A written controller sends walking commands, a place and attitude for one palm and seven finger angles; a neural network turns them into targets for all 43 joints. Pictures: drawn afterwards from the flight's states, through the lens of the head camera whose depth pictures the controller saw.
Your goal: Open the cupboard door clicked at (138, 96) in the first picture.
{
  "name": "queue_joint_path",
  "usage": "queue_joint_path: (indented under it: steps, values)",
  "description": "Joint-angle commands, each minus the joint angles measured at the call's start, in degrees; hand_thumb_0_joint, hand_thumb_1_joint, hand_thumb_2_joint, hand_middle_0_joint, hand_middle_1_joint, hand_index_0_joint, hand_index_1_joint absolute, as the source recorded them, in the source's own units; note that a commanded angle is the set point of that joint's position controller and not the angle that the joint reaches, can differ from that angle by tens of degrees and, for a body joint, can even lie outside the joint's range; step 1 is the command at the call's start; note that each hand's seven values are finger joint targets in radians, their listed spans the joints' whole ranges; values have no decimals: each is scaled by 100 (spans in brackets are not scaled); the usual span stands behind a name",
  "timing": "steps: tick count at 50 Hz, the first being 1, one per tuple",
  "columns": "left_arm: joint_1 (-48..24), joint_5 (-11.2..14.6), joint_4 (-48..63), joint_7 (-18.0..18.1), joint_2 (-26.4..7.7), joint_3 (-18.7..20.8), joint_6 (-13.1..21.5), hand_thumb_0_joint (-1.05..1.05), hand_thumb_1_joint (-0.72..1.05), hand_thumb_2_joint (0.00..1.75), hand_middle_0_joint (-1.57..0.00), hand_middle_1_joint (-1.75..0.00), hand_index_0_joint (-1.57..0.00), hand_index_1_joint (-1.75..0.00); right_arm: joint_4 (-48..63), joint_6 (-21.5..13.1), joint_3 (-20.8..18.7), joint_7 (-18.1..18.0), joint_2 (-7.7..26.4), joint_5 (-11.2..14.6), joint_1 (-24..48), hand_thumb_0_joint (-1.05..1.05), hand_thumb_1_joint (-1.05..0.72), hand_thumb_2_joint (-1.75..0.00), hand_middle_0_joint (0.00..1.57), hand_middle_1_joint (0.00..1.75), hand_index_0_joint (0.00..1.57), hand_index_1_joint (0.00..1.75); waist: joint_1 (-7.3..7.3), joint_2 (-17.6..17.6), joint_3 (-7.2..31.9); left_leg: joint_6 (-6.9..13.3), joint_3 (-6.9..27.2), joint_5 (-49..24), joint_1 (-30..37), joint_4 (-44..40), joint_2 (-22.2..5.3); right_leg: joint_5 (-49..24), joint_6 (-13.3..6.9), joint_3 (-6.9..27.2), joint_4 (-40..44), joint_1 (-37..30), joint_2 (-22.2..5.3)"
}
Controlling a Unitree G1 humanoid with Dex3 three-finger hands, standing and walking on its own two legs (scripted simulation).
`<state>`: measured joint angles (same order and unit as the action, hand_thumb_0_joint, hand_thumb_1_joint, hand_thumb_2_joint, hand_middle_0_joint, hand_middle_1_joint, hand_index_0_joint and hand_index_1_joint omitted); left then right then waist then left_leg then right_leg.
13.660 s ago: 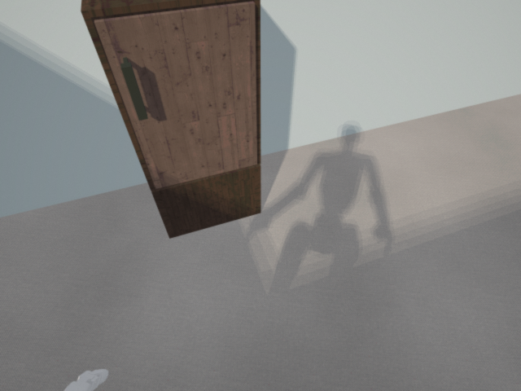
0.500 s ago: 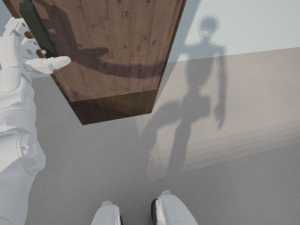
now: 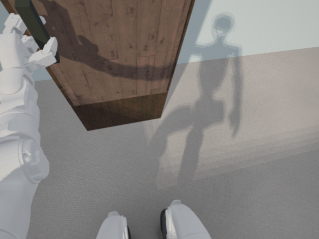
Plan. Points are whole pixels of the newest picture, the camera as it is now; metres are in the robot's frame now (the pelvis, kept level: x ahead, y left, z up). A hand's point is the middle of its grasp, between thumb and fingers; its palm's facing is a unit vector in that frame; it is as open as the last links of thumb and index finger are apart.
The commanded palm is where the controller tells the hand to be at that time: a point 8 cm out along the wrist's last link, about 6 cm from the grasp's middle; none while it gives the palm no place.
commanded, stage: pull the door open along its arc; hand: left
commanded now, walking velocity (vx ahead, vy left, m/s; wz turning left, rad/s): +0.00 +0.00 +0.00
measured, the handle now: (41, 28) +0.60 +0.22 +0.08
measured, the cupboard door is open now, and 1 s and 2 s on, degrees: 0 39 36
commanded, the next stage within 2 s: open thumb and fingers to let go in 0.94 s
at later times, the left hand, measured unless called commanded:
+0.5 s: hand (59, 80) +0.46 +0.17 +0.07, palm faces +0.06 -1.00 +0.00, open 7.1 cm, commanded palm +0.40 +0.21 +0.07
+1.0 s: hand (109, 148) +0.31 +0.07 +0.08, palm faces +0.47 -0.88 -0.03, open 6.6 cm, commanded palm +0.25 +0.10 +0.07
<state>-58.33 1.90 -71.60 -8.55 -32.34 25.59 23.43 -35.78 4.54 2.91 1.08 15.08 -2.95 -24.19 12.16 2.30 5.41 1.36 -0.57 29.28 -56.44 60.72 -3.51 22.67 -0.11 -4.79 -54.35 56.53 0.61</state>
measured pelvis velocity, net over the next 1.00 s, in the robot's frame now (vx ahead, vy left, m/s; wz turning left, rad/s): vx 0.02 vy -0.04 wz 0.05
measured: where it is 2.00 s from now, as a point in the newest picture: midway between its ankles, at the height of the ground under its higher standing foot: outside the picture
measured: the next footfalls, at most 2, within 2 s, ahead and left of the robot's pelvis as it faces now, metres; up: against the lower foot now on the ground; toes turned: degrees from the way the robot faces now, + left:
none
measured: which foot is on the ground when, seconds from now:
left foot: down 0.00-1.00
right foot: down 0.00-1.00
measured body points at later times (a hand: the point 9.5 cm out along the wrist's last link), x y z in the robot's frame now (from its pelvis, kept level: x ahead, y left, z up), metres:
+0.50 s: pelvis +0.02 +0.00 +0.02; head +0.13 +0.01 +0.46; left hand +0.46 +0.22 +0.08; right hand +0.04 -0.26 -0.09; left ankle -0.02 +0.10 -0.67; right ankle +0.02 -0.13 -0.67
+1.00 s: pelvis +0.02 -0.04 +0.03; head +0.06 -0.05 +0.48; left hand +0.28 +0.12 +0.08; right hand +0.23 -0.22 -0.07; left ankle -0.02 +0.10 -0.67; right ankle +0.02 -0.13 -0.67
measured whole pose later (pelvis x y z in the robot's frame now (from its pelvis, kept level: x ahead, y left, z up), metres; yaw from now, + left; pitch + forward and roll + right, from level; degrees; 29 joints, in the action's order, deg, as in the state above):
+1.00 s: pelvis +0.02 -0.04 +0.03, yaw +3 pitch +11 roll +0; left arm 7.2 -5.7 -6.3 34.1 6.0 -10.2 11.7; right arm -30.6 2.5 1.2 1.7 8.6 -4.4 -8.6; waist -0.2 1.8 8.1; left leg -1.5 -0.2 27.9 -33.8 50.6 -2.1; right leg 25.5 -2.5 -5.1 -50.6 36.3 -0.4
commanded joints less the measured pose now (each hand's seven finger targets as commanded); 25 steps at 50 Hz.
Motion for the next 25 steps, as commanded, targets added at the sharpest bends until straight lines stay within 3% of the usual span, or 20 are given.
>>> queue_joint_path:
  steps: [1, 2, 6, 7, 11, 14, 15, 18, 21, 24, 25]
  values:
    - [-2743, -6, 1099, 15, -1500, 22, 312, 0, 90, 90, -40, -135, -40, -135, 143, -45, -376, -92, 1084, 18, -1213, 0, -90, -90, 20, 30, 20, 30, 189, 716, 2808, 12, 370, -2661, 1854, -576, 178, -1941, -35, 255, 421, -1477, 238]
    - [-2559, 25, 1132, -4, -1488, 83, 331, 0, 90, 90, -40, -135, -40, -135, 176, -61, -376, -80, 1075, 13, -1231, 0, -90, -90, 20, 30, 20, 30, 89, 862, 2871, 4, 368, -2744, 1931, -598, 184, -1981, -65, 240, 397, -1508, 246]
    - [-1932, 149, 1234, -98, -1358, 101, 282, 0, 90, 90, -40, -135, -40, -135, 281, -57, -395, -69, 1071, 38, -1152, 0, -90, -90, 20, 30, 20, 30, -69, 666, 3058, 4, 283, -2761, 1913, -639, 190, -2110, -49, 245, 418, -1787, 243]
    - [-1836, 188, 1383, -117, -1331, 104, 319, 0, 90, 90, -40, -135, -40, -135, 319, -60, -399, -62, 1071, 40, -1154, 0, -90, -90, 20, 30, 20, 30, -127, 763, 3149, -6, 301, -2890, 2024, -667, 194, -2195, -77, 238, 393, -1847, 249]
    - [-1118, 306, 1670, -165, -1131, 81, 256, 0, 90, 90, -40, -135, -40, -135, 456, -21, -449, -33, 1054, 102, -1048, 0, -90, -90, 20, 30, 20, 30, -296, 517, 3114, 2, 202, -2900, 1998, -779, 201, -2351, -59, 233, 462, -2126, 263]
    - [-511, 444, 2164, -141, -899, 46, 265, 0, 90, 90, -40, -135, -40, -135, 573, -11, -500, 3, 1013, 151, -947, 0, -90, -90, 20, 30, 20, 30, -465, 559, 3147, -17, 148, -3184, 2163, -880, 201, -2595, -66, 227, 504, -2335, 266]
    - [-292, 484, 2383, -115, -823, 32, 264, 0, 90, 90, -40, -135, -40, -135, 616, -9, -520, 14, 997, 166, -930, 0, -90, -90, 20, 30, 20, 30, -508, 376, 3198, -5, 132, -3254, 2152, -918, 206, -2732, -67, 229, 515, -2516, 269]
    - [610, 609, 2891, -51, -354, -169, 250, 0, 90, 90, -40, -135, -40, -135, 747, -26, -571, 64, 915, 233, -769, 0, -90, -90, 20, 30, 20, 30, -668, 388, 3037, -19, 69, -3556, 2244, -1039, 203, -2954, -76, 228, 583, -2677, 250]
    - [1624, 783, 3631, 44, 201, -426, 224, 0, 90, 90, -40, -135, -40, -135, 885, -80, -623, 127, 836, 290, -562, 0, -90, -90, 20, 30, 20, 30, -823, 149, 2869, -5, -36, -3676, 2218, -1197, 210, -3198, -80, 237, 666, -3023, 221]
    - [2590, 883, 4608, 189, 814, -817, 251, 0, 90, 90, -40, -135, -40, -135, 1001, -213, -645, 204, 727, 328, -342, 0, -90, -90, 20, 30, 20, 30, -986, 298, 2811, -30, -80, -4041, 2457, -1310, 193, -3401, -98, 221, 683, -3149, 180]
    - [2822, 1208, 4988, 977, 1105, -226, 194, 0, 90, 90, -40, -135, -40, -135, 1073, -278, -655, 233, 596, 289, -118, 0, -90, -90, 20, 30, 20, 30, -1317, 113, 2655, -115, -111, -4023, 2291, -1363, 205, -3314, -98, 105, 742, -3197, 193]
